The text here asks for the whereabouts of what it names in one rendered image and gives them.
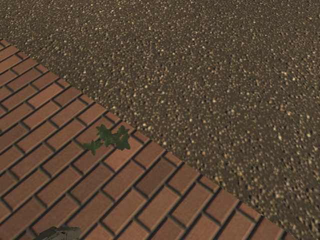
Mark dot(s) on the left robot hand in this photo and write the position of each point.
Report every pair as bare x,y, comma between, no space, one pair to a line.
62,233

